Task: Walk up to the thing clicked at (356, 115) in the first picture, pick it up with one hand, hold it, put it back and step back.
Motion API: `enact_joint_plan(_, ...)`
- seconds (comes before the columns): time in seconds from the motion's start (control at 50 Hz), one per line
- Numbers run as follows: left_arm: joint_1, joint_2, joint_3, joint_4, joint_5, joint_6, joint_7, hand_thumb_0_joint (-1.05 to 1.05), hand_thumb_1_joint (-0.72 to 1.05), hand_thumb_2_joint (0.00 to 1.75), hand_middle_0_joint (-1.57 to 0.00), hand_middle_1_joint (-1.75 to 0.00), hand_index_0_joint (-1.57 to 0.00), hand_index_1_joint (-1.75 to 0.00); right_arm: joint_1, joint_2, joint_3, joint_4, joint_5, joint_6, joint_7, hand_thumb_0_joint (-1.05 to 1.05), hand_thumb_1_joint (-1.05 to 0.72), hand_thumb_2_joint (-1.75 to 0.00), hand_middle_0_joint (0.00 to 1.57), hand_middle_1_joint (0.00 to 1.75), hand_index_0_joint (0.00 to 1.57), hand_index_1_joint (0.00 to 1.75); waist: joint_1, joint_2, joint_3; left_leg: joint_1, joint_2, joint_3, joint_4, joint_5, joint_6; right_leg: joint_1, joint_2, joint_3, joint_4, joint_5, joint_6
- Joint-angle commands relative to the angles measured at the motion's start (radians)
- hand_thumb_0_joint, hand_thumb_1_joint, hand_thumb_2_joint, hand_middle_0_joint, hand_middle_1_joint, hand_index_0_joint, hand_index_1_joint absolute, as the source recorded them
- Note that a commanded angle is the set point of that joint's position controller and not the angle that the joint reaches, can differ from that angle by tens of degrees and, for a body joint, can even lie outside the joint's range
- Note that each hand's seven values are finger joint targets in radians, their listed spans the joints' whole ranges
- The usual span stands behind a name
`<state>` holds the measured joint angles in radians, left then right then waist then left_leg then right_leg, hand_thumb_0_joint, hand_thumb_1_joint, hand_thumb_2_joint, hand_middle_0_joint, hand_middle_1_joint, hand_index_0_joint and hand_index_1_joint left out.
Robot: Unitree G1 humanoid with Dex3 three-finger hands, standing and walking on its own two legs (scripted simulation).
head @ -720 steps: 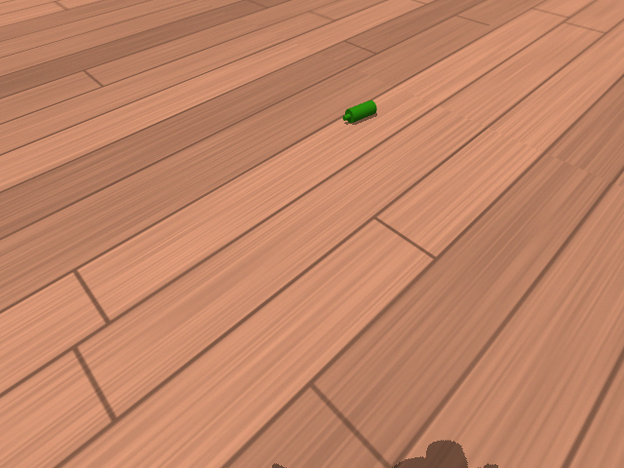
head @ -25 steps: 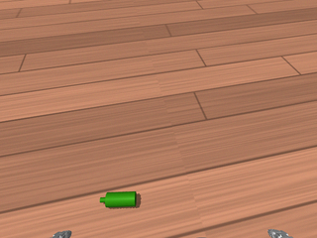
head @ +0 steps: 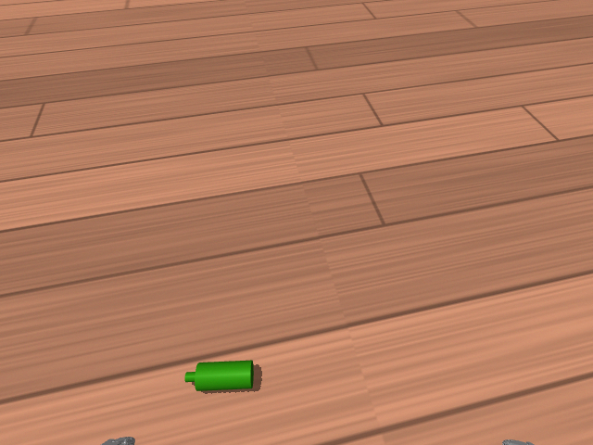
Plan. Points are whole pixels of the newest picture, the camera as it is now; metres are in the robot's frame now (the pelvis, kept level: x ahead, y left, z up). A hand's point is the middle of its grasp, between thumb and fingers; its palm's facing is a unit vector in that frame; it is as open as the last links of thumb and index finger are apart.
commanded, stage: stand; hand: left
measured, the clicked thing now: (219, 375) +0.40 +0.28 -0.73
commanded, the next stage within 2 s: none
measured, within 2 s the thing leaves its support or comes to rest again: neither
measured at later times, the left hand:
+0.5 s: hand out of the picture +0.12 +0.27 -0.15, palm faces -0.03 -0.94 -0.35, open 7.4 cm
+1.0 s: hand out of the picture +0.10 +0.26 -0.15, palm faces -0.03 -0.94 -0.35, open 7.4 cm
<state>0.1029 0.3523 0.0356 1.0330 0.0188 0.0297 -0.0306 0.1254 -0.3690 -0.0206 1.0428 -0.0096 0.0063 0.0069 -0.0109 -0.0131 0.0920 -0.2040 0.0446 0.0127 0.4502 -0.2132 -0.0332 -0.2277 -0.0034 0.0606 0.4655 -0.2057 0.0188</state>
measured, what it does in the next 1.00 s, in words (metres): stands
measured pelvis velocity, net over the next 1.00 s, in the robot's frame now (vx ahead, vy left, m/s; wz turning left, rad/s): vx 0.03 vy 0.01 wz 0.01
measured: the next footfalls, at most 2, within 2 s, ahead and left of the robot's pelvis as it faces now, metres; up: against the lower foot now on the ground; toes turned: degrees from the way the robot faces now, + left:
none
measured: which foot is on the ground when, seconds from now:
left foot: down 0.00-1.00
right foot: down 0.00-1.00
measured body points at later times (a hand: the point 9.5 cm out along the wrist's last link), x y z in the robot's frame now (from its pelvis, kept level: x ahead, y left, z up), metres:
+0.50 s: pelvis +0.03 +0.01 +0.01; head +0.04 +0.01 +0.46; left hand +0.12 +0.32 -0.12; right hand +0.11 -0.29 -0.12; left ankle +0.02 +0.14 -0.74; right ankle +0.03 -0.13 -0.74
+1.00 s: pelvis +0.03 +0.01 +0.01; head +0.05 +0.01 +0.46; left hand +0.10 +0.31 -0.12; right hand +0.11 -0.29 -0.13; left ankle +0.02 +0.14 -0.74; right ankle +0.03 -0.13 -0.74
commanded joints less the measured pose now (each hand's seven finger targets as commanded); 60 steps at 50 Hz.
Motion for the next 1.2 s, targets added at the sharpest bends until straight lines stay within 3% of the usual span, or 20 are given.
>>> enact_joint_plan(0.0, -0.053, 0.229, 0.029, -0.039, 0.006, -0.047, 0.015, 0.0, 0.9, 0.9, -0.2, -0.3, -0.2, -0.3, -0.021, -0.198, -0.035, -0.039, -0.007, -0.027, -0.001, 0.0, -0.9, -0.9, 0.2, 0.3, 0.2, 0.3, -0.005, -0.008, -0.103, 0.056, 0.061, -0.075, -0.117, -0.107, 0.06, -0.011, -0.115, 0.13, -0.201, -0.168, -0.054)
enact_joint_plan(0.18, -0.016, 0.214, 0.014, 0.005, -0.012, -0.063, 0.026, 0.0, 0.9, 0.9, -0.2, -0.3, -0.2, -0.3, -0.027, -0.207, -0.036, -0.004, -0.003, -0.043, -0.005, 0.0, -0.9, -0.9, 0.2, 0.3, 0.2, 0.3, 0.01, 0.006, -0.12, 0.097, 0.092, -0.086, -0.15, 0.129, 0.052, 0.087, -0.104, 0.063, -0.136, 0.158, -0.039)
enact_joint_plan(0.38, -0.021, 0.215, 0.006, 0.014, -0.011, -0.062, 0.038, 0.0, 0.9, 0.9, -0.2, -0.3, -0.2, -0.3, -0.04, -0.207, -0.036, 0.013, 0.002, -0.037, -0.013, 0.0, -0.9, -0.9, 0.2, 0.3, 0.2, 0.3, 0.004, 0.014, -0.161, 0.155, 0.096, -0.064, -0.129, 0.28, 0.046, 0.129, -0.115, 0.044, -0.121, 0.314, -0.033)
enact_joint_plan(0.52, -0.03, 0.222, 0.007, 0.023, -0.01, -0.055, 0.039, 0.0, 0.9, 0.9, -0.2, -0.3, -0.2, -0.3, -0.052, -0.2, -0.032, 0.016, -0.001, -0.03, -0.013, 0.0, -0.9, -0.9, 0.2, 0.3, 0.2, 0.3, 0.004, 0.025, -0.102, 0.112, 0.088, -0.068, -0.167, 0.148, 0.045, 0.11, -0.11, 0.049, -0.151, 0.191, -0.028)
enact_joint_plan(0.76, -0.027, 0.223, 0.005, 0.022, -0.009, -0.059, 0.04, 0.0, 0.9, 0.9, -0.2, -0.3, -0.2, -0.3, -0.067, -0.196, -0.033, 0.013, 0.001, -0.033, -0.011, 0.0, -0.9, -0.9, 0.2, 0.3, 0.2, 0.3, 0.006, 0.019, -0.124, 0.132, 0.089, -0.071, -0.165, 0.199, 0.045, 0.115, -0.114, 0.04, -0.151, 0.22, -0.032)
enact_joint_plan(1.18, -0.018, 0.227, 0.005, 0.018, -0.009, -0.057, 0.041, 0.0, 0.9, 0.9, -0.2, -0.3, -0.2, -0.3, -0.047, -0.197, -0.032, 0.023, 0.001, -0.028, -0.01, 0.0, -0.9, -0.9, 0.2, 0.3, 0.2, 0.3, 0.006, 0.012, -0.104, 0.115, 0.083, -0.075, -0.171, 0.133, 0.044, 0.104, -0.115, 0.045, -0.172, 0.164, -0.035)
